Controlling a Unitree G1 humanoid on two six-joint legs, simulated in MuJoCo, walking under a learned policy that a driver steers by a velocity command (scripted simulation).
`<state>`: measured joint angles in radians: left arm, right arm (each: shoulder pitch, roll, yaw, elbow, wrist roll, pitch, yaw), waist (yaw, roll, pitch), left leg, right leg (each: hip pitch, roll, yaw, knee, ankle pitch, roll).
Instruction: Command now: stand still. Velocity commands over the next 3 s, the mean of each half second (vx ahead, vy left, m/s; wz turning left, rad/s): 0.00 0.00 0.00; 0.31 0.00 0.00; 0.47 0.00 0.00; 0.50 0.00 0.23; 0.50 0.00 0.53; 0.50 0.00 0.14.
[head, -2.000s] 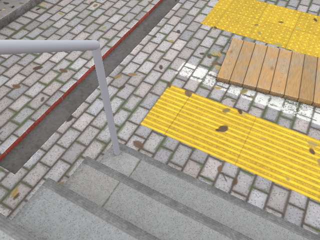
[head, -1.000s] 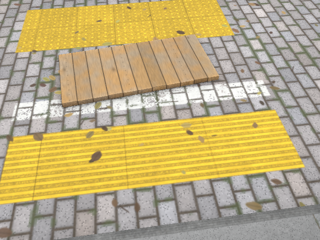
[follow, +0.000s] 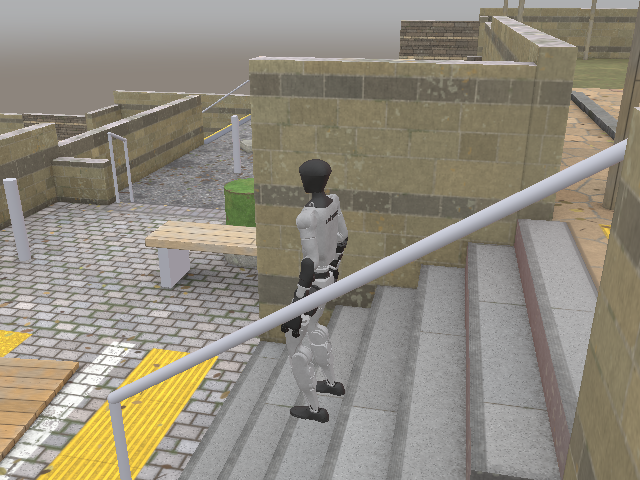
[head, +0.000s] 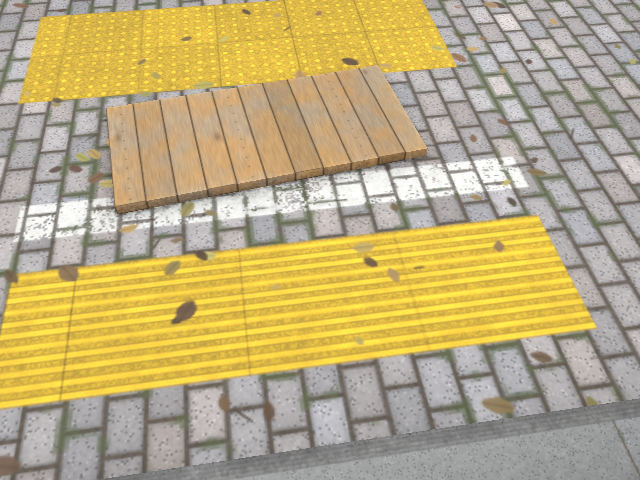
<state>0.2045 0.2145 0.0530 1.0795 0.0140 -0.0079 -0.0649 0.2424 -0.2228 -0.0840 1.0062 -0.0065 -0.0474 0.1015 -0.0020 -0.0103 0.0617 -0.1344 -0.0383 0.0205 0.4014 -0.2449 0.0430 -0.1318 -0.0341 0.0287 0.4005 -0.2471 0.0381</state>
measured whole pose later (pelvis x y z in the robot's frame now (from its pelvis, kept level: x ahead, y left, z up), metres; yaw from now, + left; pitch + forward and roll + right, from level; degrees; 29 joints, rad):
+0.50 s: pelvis +0.00 +0.00 +0.00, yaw +1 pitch -2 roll +0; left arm 0.25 0.18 0.05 1.18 0.02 -0.01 -0.06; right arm 0.31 -0.20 -0.07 1.05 -0.01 -0.04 0.10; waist 0.00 -0.01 0.06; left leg -0.13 -0.04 0.01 0.39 -0.24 0.05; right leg -0.12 -0.04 0.01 0.40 -0.25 0.04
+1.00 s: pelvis +0.13 -0.05 -0.06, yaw -1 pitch +0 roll -3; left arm 0.59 0.04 -0.05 1.11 0.11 -0.15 0.01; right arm 0.23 -0.15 -0.03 0.90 -0.12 -0.08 0.02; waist 0.07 0.04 0.00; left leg -0.64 0.08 -0.06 0.78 0.37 0.09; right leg -0.25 0.07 -0.09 0.84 -0.60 -0.06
